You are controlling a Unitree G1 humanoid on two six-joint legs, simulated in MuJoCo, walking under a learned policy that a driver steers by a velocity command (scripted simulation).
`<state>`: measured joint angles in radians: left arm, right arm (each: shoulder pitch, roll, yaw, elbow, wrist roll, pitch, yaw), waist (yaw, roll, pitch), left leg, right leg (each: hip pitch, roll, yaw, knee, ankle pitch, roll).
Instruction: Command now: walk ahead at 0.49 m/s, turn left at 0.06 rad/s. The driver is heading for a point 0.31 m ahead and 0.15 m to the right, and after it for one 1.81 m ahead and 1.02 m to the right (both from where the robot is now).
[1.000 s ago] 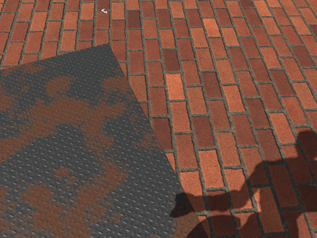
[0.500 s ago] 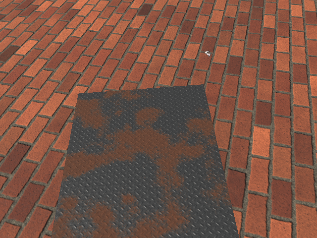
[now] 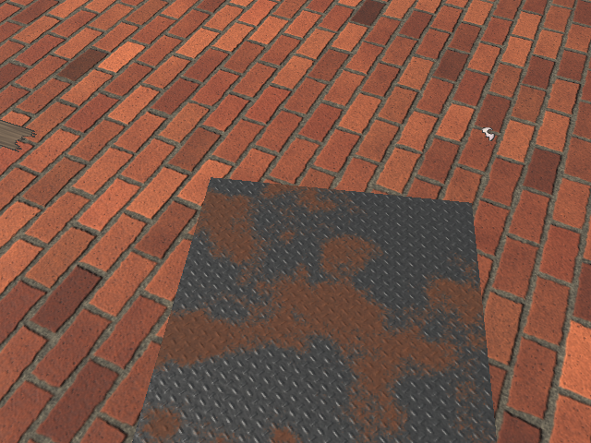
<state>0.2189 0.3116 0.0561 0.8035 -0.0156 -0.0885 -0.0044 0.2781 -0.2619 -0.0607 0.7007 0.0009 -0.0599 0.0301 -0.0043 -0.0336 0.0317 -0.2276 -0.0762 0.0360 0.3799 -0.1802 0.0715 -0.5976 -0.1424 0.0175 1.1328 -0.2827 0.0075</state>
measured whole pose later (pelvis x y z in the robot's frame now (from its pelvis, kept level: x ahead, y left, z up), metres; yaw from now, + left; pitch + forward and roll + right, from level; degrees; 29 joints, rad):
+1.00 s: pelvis +0.34 -0.03 +0.00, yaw -32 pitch +2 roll -1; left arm 0.18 0.35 0.10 0.63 -0.02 0.07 0.01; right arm 0.17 -0.26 -0.06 0.68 -0.02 0.00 -0.04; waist -0.01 -0.04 0.04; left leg -0.29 0.04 0.02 0.47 -0.22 -0.01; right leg -0.54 0.03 0.06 1.09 -0.42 0.09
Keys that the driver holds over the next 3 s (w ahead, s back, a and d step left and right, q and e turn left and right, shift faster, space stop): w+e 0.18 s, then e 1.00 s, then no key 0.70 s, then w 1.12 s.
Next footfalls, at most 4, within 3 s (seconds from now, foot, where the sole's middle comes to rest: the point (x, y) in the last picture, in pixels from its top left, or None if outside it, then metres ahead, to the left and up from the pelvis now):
0.32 right None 0.37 -0.16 -0.78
0.78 left None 0.46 0.05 -0.78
1.18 right None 0.29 -0.17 -0.78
1.58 left None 0.44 0.01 -0.78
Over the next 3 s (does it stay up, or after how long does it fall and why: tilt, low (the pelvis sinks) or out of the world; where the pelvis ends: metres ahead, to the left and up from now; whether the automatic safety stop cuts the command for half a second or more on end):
stays up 0.70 -0.35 0.00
